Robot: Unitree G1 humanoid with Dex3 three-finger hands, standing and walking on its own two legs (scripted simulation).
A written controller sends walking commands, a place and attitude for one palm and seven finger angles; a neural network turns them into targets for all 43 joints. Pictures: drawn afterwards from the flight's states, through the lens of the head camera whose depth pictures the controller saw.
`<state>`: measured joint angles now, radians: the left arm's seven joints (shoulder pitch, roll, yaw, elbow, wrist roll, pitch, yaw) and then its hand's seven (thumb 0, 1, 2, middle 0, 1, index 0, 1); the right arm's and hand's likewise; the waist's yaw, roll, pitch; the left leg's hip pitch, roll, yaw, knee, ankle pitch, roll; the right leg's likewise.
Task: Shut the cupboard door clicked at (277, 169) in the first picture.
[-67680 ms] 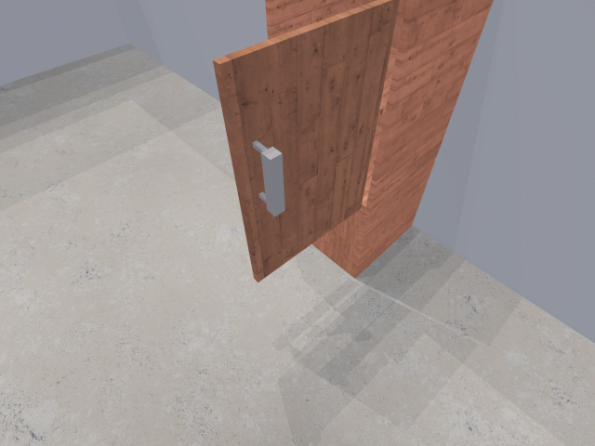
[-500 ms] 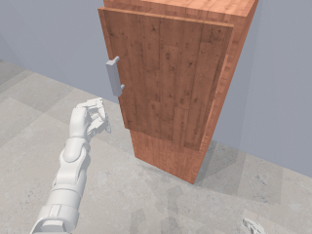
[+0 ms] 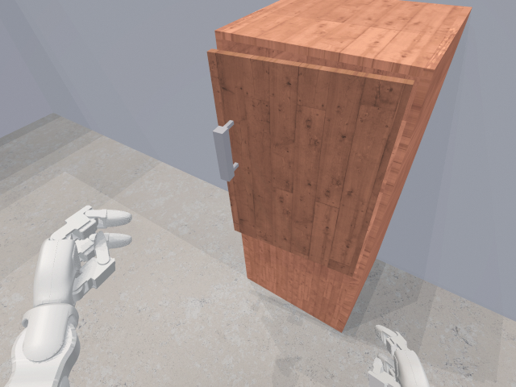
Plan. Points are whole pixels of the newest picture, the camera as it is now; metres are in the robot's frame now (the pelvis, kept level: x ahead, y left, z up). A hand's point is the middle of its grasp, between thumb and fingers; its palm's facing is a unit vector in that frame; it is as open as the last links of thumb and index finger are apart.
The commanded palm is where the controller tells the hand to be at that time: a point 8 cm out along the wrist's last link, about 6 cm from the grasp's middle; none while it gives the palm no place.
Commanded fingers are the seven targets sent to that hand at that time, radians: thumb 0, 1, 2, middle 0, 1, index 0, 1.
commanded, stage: draw the hand back to the body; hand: left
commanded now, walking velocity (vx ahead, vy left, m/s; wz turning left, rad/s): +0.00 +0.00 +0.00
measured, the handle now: (228, 150) +0.64 +0.15 +0.02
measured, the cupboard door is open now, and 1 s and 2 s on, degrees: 6 6 6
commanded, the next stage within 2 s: step back with the hand held close in 0.58 s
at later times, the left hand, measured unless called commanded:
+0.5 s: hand (72, 281) +0.20 +0.25 +0.14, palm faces +0.47 -0.80 -0.38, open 7.3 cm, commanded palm +0.15 +0.29 +0.17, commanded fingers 0.00 0.90 0.90 -0.20 -0.30 -0.20 -0.30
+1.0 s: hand (59, 282) +0.19 +0.27 +0.15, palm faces +0.36 -0.79 -0.50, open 7.4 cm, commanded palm +0.13 +0.31 +0.17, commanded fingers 0.00 0.90 0.90 -0.20 -0.30 -0.20 -0.30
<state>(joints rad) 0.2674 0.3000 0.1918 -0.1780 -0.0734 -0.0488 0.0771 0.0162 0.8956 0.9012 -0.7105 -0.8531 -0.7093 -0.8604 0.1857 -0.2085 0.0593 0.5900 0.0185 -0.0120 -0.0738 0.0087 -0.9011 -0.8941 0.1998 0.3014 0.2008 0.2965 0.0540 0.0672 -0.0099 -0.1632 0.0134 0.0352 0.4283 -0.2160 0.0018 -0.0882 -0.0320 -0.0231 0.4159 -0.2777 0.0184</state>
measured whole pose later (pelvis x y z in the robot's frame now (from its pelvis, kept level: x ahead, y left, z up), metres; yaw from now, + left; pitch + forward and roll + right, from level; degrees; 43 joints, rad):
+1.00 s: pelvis -0.01 +0.01 +0.00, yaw +0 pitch +1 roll +0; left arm 0.56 0.40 0.38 -0.46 -0.08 -0.11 0.11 0.02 0.89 0.90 -0.21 -0.30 -0.21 -0.31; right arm 0.17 -0.25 -0.02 0.57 0.02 0.04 -0.10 0.01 -0.90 -0.89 0.20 0.30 0.20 0.30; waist 0.02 0.06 0.00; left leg -0.28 0.01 0.04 0.49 -0.23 0.01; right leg -0.20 -0.04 -0.02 0.46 -0.28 0.03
